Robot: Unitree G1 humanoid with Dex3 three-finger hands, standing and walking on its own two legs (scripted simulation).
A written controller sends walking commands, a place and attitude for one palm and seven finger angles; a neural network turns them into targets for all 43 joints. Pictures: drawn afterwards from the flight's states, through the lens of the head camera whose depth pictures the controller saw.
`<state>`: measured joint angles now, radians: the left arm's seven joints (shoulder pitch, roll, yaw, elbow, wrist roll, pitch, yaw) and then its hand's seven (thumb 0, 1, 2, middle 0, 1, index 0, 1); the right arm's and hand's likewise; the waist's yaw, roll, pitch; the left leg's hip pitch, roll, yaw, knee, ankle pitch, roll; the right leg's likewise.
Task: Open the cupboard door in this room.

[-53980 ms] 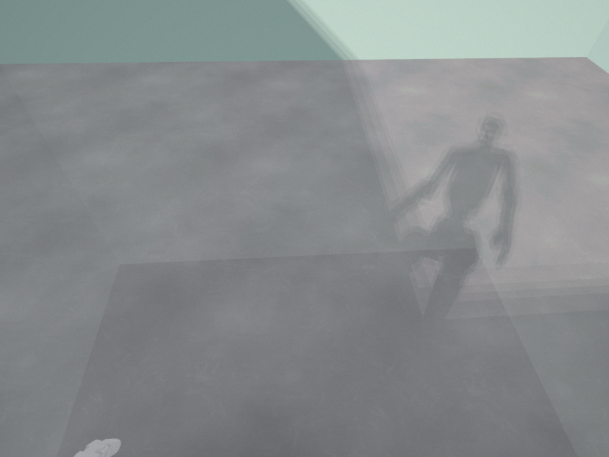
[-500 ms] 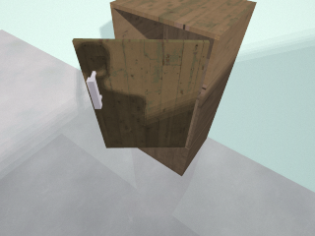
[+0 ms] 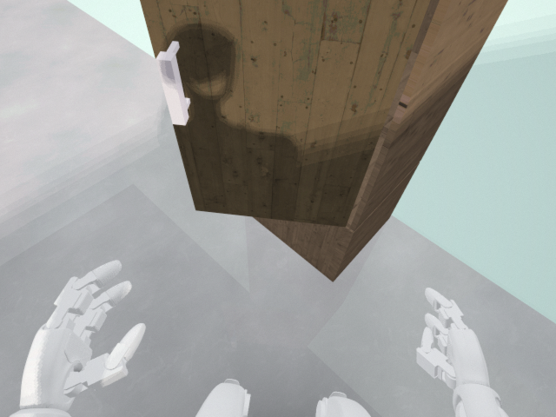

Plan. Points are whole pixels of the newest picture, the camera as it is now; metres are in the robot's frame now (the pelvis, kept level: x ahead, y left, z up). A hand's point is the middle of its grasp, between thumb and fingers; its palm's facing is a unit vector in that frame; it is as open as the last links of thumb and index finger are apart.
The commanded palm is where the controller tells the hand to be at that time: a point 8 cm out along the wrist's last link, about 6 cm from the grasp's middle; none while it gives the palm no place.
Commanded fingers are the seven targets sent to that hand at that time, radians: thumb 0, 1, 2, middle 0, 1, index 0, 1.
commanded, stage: raise the hand with hooked fingers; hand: left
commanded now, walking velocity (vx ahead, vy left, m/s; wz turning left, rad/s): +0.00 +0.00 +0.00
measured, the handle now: (177, 84) +0.60 +0.26 +0.12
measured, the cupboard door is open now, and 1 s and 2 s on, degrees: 37 37 37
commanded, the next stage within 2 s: move the hooked fingers beside the handle in 1.56 s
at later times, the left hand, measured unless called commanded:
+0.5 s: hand (102, 276) +0.25 +0.25 +0.09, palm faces +0.01 -1.00 -0.06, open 12.3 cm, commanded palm +0.23 +0.31 +0.10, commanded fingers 0.00 -0.34 0.37 -0.29 -1.10 -0.29 -1.10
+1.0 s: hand (67, 216) +0.30 +0.29 +0.13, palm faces +0.04 -1.00 -0.06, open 13.9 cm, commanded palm +0.27 +0.34 +0.13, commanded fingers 0.00 -0.50 0.30 -0.30 -1.20 -0.30 -1.20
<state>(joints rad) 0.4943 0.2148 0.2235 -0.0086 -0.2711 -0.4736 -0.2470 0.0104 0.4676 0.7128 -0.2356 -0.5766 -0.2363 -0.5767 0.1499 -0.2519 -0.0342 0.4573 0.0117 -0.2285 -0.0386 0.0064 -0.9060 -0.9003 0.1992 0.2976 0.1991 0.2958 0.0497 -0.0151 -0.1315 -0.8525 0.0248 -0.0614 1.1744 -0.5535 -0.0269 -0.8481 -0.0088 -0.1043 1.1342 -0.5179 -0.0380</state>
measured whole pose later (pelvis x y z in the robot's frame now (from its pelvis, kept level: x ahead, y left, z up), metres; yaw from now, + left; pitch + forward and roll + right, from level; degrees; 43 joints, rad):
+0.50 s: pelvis +0.01 +0.02 +0.03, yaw -1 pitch +13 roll -2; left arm 0.29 0.30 0.32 0.10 -0.35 -0.36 -0.37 0.00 -0.11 0.46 -0.27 -0.95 -0.28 -0.95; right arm 0.30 -0.28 -0.02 0.56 0.04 -0.22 -0.07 0.01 -0.90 -0.90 0.20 0.30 0.20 0.30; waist -0.01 0.02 -0.11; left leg -0.74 0.01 -0.02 1.01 -0.50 0.01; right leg -0.74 -0.01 -0.06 0.97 -0.45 0.00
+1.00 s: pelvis +0.01 +0.03 +0.05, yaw -1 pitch +9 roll -2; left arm -0.01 0.40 0.40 0.31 -0.34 -0.22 -0.44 -0.01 -0.49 0.30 -0.30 -1.19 -0.30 -1.19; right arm 0.27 -0.26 0.06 0.54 0.05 -0.19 -0.08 0.01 -0.90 -0.90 0.21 0.30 0.21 0.30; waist 0.01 0.03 -0.09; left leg -0.60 0.01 -0.02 0.89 -0.45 0.02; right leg -0.59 -0.02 -0.06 0.83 -0.39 0.01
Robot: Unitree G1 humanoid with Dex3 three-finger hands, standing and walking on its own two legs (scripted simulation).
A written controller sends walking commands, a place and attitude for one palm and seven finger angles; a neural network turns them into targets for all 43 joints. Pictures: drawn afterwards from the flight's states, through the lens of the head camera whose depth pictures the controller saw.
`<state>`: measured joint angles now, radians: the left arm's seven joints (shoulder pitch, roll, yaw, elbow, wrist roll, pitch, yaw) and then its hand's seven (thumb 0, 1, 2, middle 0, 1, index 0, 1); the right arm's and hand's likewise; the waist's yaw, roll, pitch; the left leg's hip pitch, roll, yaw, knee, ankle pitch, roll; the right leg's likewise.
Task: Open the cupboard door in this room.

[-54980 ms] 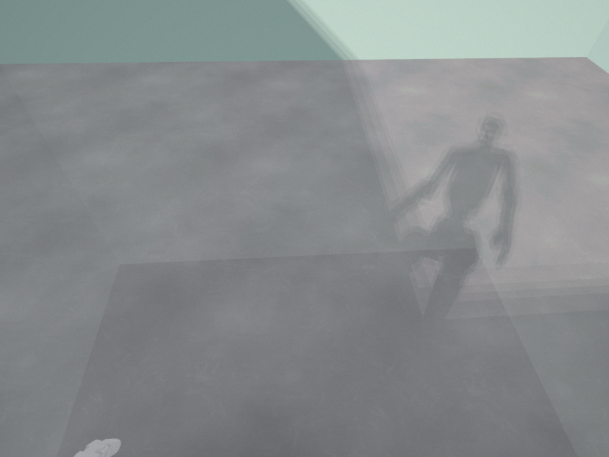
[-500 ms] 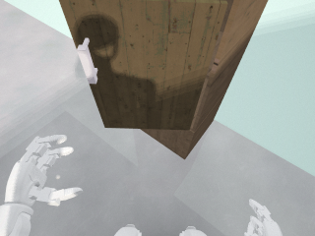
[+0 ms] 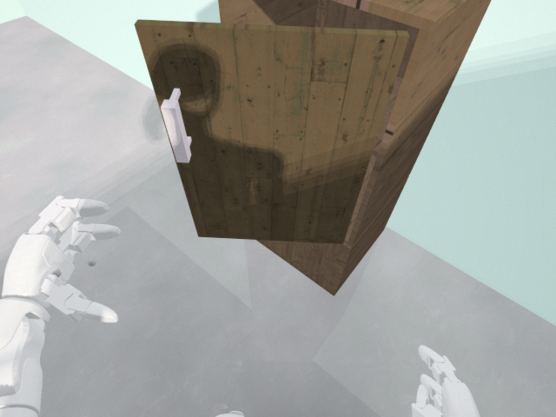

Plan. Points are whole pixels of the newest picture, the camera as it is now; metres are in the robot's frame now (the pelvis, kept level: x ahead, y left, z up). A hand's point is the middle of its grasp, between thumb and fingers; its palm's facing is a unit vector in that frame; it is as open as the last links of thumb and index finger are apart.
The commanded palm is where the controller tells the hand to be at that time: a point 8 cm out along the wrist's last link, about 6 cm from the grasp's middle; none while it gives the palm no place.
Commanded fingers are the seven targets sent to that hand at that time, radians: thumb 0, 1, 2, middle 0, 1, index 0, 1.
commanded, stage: raise the hand with hooked fingers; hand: left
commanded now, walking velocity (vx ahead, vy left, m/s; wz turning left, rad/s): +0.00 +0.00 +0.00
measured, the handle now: (180, 126) +0.59 +0.23 +0.07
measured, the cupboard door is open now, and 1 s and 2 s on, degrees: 37 37 37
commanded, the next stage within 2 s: move the hooked fingers beside the handle in 0.56 s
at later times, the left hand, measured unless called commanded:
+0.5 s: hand (106, 250) +0.30 +0.25 +0.09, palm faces +0.05 -1.00 -0.03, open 14.0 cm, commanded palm +0.27 +0.30 +0.09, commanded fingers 0.00 -0.50 0.30 -0.30 -1.20 -0.30 -1.20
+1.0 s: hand (113, 221) +0.35 +0.26 +0.09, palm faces +0.04 -1.00 -0.02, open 14.0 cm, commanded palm +0.32 +0.31 +0.09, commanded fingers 0.00 -0.50 0.30 -0.30 -1.20 -0.30 -1.20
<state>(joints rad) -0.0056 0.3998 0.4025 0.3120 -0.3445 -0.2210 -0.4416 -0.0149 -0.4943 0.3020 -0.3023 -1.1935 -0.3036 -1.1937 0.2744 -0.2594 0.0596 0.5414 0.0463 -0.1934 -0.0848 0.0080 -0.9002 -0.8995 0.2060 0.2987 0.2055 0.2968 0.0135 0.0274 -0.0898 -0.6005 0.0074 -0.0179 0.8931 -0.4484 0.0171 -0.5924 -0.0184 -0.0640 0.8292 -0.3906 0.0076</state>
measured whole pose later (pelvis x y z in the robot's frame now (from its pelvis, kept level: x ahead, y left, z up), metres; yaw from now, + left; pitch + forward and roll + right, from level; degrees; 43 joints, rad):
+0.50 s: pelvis +0.00 -0.01 +0.01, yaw -1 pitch +9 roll -1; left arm -0.05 0.40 0.43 0.40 -0.35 -0.25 -0.46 -0.02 -0.50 0.30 -0.30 -1.20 -0.30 -1.20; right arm 0.29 -0.28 0.03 0.56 0.05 -0.17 -0.09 0.01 -0.90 -0.90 0.20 0.30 0.20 0.30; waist 0.00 0.02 -0.08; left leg -0.56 0.02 -0.01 0.83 -0.42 0.00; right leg -0.56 0.00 -0.05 0.79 -0.37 -0.01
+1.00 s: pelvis +0.00 -0.01 +0.00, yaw -1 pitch +10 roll -1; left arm -0.31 0.46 0.44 0.65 -0.30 -0.26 -0.48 -0.02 -0.50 0.30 -0.30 -1.20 -0.30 -1.20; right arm 0.28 -0.28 0.05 0.58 0.05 -0.14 -0.10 0.01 -0.90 -0.90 0.20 0.30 0.20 0.30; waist -0.02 0.01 -0.07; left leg -0.61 0.02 -0.01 0.86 -0.42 0.00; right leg -0.61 0.00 -0.06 0.81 -0.37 -0.01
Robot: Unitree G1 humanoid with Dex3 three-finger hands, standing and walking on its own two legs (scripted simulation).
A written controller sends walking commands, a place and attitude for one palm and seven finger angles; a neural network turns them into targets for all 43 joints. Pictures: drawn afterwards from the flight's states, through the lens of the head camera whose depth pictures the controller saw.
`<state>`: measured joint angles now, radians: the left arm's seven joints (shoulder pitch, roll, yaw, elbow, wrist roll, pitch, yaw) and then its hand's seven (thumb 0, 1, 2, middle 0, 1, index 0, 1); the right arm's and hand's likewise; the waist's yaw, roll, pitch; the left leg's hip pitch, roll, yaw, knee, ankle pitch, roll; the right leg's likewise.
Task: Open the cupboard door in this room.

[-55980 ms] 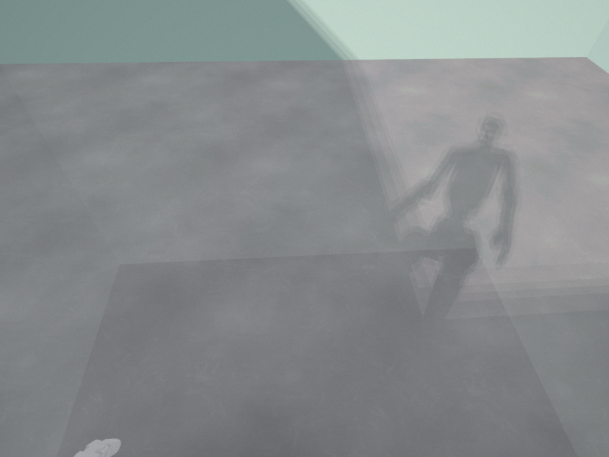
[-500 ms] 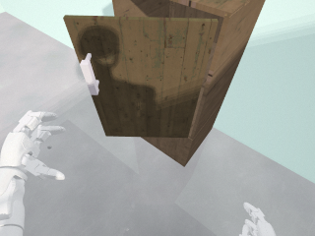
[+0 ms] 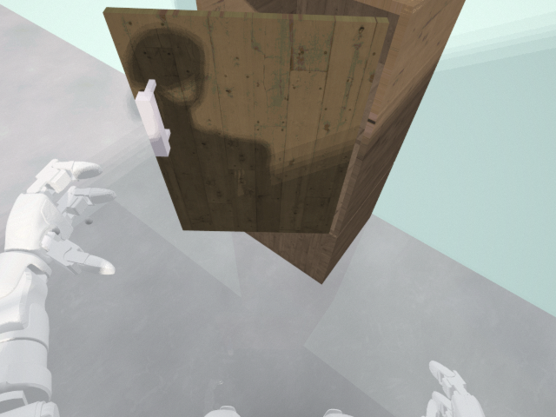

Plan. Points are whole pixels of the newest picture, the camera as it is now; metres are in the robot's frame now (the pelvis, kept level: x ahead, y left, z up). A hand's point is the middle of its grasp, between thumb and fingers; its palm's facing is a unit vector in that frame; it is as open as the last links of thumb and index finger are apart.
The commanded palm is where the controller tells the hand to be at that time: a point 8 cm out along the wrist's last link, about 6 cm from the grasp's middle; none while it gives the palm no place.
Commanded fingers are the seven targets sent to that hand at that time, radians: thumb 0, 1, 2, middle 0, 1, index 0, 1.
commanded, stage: move the hooked fingers beside the handle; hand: left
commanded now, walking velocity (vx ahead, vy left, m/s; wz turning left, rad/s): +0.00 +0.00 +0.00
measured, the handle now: (157, 118) +0.59 +0.25 +0.07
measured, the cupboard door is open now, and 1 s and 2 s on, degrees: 37 37 37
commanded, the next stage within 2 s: none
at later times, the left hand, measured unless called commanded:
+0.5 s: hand (101, 178) +0.42 +0.29 +0.08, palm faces +0.03 -1.00 +0.00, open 14.0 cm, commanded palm +0.40 +0.34 +0.08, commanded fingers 0.00 -0.50 0.30 -0.30 -1.20 -0.30 -1.20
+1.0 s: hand (112, 145) +0.50 +0.30 +0.08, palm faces +0.03 -1.00 +0.00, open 14.0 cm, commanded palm +0.49 +0.35 +0.07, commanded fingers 0.00 -0.50 0.30 -0.30 -1.20 -0.30 -1.20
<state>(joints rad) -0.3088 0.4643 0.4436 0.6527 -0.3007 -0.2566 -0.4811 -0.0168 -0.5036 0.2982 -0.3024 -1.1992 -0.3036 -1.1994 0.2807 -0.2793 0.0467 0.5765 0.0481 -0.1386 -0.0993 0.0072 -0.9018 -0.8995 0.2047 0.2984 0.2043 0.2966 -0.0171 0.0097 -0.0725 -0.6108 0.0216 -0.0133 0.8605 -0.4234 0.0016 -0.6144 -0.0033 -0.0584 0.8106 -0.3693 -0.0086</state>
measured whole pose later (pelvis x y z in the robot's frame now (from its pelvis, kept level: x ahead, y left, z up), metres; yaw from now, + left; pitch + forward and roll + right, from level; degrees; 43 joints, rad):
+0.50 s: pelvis +0.00 +0.01 -0.01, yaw -2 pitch +15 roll -2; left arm -0.59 0.58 0.51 0.98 -0.23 -0.33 -0.50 -0.02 -0.50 0.30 -0.30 -1.20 -0.30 -1.20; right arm 0.37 -0.29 0.04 0.60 0.03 -0.04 -0.07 0.01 -0.90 -0.90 0.20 0.30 0.20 0.30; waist -0.08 0.00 -0.09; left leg -0.72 0.03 0.01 0.91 -0.44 0.02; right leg -0.73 0.01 -0.04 0.84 -0.37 0.01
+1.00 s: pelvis +0.00 +0.02 -0.02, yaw -3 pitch +21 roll -4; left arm -0.90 0.79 0.55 1.25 -0.12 -0.32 -0.51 -0.02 -0.50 0.30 -0.30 -1.20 -0.30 -1.20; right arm 0.40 -0.30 0.06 0.59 0.01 0.06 -0.06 0.00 -0.90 -0.90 0.21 0.30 0.20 0.30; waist -0.16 0.00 -0.08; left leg -0.88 0.04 0.00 0.99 -0.47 0.02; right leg -0.87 0.02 -0.05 0.88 -0.37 0.01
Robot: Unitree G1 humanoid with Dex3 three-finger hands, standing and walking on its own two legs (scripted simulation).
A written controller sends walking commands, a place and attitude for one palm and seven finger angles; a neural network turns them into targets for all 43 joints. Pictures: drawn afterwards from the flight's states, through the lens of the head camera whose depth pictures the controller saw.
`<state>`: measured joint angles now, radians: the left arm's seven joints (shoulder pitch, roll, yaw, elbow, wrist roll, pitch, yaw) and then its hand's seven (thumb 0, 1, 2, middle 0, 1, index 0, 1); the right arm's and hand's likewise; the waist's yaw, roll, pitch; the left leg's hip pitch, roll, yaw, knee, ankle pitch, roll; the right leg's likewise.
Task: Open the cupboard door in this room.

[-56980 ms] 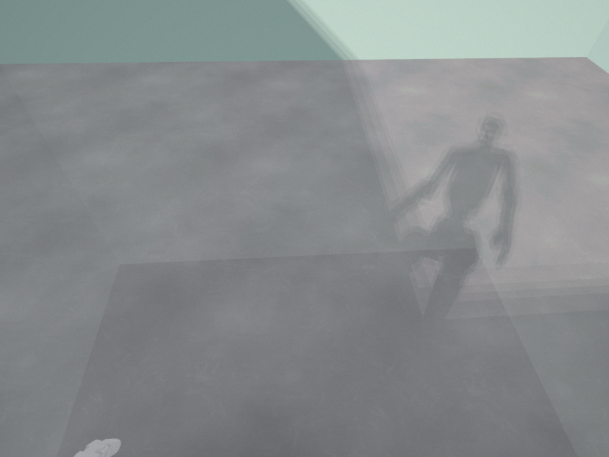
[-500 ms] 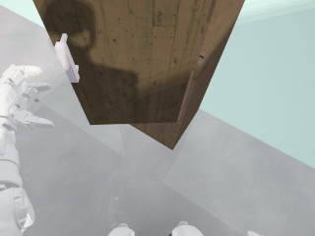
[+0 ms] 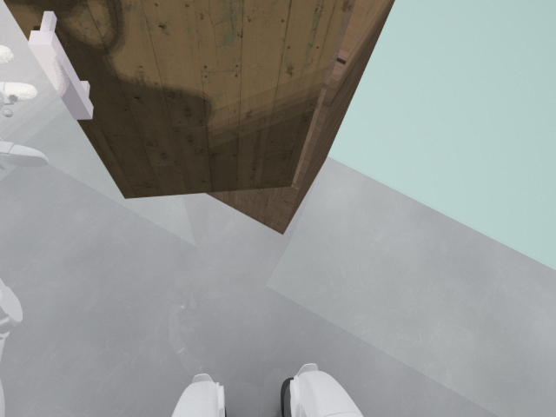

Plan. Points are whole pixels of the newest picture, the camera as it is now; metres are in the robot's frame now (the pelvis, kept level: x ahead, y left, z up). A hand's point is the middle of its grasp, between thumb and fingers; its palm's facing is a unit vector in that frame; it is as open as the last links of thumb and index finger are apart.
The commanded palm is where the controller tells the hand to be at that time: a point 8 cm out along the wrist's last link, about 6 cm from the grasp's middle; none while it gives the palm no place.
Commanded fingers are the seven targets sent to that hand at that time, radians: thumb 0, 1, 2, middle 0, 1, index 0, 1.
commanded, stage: move the hooked fingers beside the handle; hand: left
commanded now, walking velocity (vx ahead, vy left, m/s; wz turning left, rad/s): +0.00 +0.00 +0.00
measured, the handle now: (67, 68) +0.57 +0.26 +0.09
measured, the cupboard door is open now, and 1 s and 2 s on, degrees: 37 37 36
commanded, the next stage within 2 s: slide the fingers in behind the handle in 1.06 s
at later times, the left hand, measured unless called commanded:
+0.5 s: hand (16, 87) +0.53 +0.31 +0.09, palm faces +0.06 -1.00 -0.01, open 14.0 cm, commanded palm +0.51 +0.35 +0.09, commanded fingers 0.00 -0.50 0.30 -0.30 -1.20 -0.30 -1.20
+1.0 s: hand (8, 94) +0.52 +0.31 +0.09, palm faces +0.07 -1.00 -0.01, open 14.0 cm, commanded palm +0.51 +0.35 +0.08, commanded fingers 0.00 -0.50 0.30 -0.30 -1.20 -0.30 -1.20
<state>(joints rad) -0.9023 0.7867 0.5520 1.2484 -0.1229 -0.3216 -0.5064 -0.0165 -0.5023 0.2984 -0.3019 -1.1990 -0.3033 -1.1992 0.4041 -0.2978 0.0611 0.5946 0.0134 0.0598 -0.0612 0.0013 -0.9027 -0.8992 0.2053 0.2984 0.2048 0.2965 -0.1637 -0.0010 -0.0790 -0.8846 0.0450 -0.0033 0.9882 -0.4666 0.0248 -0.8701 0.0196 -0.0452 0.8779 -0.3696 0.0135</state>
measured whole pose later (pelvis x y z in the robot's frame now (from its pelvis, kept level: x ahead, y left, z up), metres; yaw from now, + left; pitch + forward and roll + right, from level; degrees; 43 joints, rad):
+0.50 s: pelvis +0.01 +0.01 -0.01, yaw -1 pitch +25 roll -5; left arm -1.01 0.89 0.59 1.27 -0.06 -0.27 -0.50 -0.02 -0.50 0.30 -0.30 -1.20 -0.30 -1.20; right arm 0.45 -0.29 0.08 0.56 -0.01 0.11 -0.03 0.00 -0.90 -0.90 0.21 0.30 0.21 0.30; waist -0.22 0.01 -0.08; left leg -0.98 0.06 -0.01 1.02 -0.49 0.03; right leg -0.95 0.03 -0.05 0.87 -0.36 0.02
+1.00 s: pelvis +0.01 +0.01 +0.00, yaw -1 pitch +24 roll -6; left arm -0.98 0.86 0.56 1.26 -0.08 -0.29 -0.50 -0.02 -0.50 0.30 -0.30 -1.20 -0.30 -1.20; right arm 0.41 -0.29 0.07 0.56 0.00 0.11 -0.03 0.00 -0.90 -0.90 0.21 0.30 0.20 0.30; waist -0.20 0.01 -0.08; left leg -0.95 0.06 -0.02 1.02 -0.49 0.03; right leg -0.92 0.03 -0.06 0.87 -0.37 0.02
